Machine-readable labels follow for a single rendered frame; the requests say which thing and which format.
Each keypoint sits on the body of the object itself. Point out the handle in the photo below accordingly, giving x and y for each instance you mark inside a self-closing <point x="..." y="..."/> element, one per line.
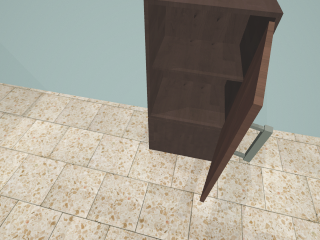
<point x="265" y="132"/>

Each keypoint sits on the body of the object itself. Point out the cupboard door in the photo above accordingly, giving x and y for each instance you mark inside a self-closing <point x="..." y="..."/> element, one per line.
<point x="245" y="108"/>

